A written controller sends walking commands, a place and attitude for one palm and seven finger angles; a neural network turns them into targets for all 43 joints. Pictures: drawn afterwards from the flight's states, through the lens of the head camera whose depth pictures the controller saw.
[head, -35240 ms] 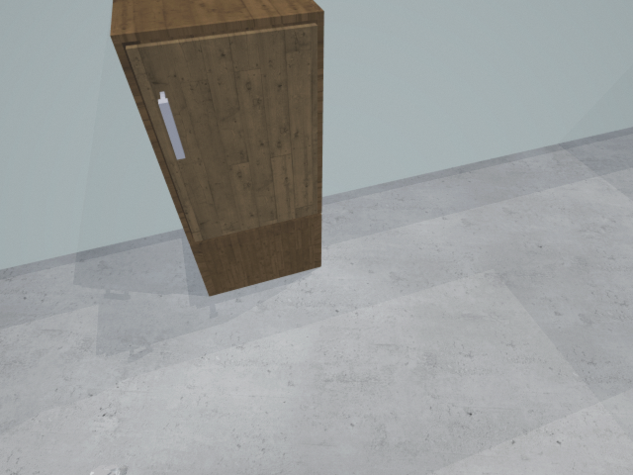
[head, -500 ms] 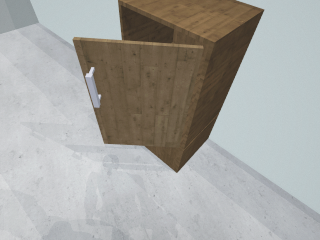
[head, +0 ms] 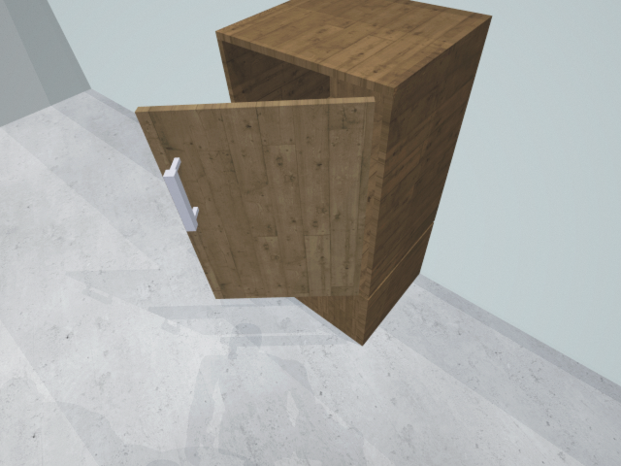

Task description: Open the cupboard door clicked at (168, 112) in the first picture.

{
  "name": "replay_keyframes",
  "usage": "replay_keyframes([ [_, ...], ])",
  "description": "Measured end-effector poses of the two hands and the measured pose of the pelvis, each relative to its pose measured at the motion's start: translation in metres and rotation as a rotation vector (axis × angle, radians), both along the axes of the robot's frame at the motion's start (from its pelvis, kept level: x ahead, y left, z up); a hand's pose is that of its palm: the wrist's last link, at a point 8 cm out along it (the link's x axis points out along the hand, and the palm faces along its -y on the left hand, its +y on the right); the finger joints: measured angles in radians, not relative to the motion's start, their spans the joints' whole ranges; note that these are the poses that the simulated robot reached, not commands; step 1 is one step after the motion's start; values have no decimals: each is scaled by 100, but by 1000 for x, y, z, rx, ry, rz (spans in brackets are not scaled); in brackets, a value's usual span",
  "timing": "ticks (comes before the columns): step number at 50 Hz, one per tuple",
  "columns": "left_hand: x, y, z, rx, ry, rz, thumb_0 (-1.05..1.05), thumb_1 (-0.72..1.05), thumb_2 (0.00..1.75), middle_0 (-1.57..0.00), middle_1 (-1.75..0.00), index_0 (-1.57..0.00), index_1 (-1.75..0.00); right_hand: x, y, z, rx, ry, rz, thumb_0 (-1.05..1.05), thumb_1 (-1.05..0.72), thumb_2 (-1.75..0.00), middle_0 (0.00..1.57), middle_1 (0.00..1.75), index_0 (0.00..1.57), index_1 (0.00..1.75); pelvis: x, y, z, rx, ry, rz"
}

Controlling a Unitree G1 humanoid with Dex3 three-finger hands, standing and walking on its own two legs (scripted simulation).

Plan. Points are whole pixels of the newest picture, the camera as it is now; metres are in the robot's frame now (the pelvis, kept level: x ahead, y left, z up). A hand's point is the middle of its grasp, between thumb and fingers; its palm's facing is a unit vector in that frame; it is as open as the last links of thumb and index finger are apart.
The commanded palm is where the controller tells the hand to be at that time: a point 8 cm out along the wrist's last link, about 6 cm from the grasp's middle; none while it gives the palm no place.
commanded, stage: look again from close up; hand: left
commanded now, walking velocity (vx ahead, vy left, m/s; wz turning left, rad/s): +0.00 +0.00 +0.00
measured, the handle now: (184, 195) +0.59 +0.29 -0.01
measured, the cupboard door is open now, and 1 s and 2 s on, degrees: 40 40 40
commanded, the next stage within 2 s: shuffle to correct the standing spot in 0.20 s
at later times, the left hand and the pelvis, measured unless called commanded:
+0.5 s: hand out of the picture +0.02 +0.16 -0.17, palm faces +0.03 -0.98 -0.21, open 7.3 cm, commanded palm none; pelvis +0.01 -0.02 +0.00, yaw +0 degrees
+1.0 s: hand out of the picture +0.07 +0.23 -0.17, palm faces +0.10 -0.97 -0.23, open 7.4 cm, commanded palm none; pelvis +0.06 +0.04 +0.00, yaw +2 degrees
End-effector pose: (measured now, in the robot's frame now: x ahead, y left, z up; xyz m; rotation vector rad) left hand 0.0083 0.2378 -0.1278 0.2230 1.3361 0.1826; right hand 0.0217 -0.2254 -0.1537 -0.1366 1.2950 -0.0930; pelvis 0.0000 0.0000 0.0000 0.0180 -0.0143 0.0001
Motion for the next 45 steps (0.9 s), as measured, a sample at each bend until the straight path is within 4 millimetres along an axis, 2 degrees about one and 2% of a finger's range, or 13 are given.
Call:
replay_keyframes([
  [11,16,-22,-5,-38,-24,-12,0,91,90,-20,-30,-20,-30,-4,-14,5,-18,36,-7,1,-91,-90,20,29,20,30,3,-13,2,-1,0,-1],
  [23,10,-29,-12,-56,-1,12,0,91,90,-20,-30,-20,-30,-10,-20,5,-26,81,-8,1,-91,-90,20,29,20,30,9,-19,-1,-9,0,3],
  [28,3,-20,-17,-67,25,49,0,91,90,-20,-30,-20,-30,-7,-15,5,-45,105,-7,1,-91,-90,20,29,20,30,18,-8,-4,-19,5,6],
  [33,2,-1,-24,-64,74,63,0,91,90,-20,-30,-20,-30,0,0,7,-56,99,-11,1,-91,-90,20,29,20,30,30,7,-7,0,11,-6],
  [36,12,9,-23,-46,90,46,1,91,90,-20,-30,-20,-30,2,9,4,-47,98,-23,0,-91,-90,20,29,20,30,35,12,-9,4,17,-23],
  [41,45,16,-21,-16,13,40,1,91,90,-20,-30,-20,-30,6,21,-10,-4,133,-23,0,-91,-90,20,29,20,30,45,14,-16,12,23,-6],
  [45,54,21,-13,-11,-52,83,0,91,90,-20,-30,-20,-30,31,27,-10,1,149,20,1,-91,-90,20,29,20,30,53,24,-11,3,19,36],
])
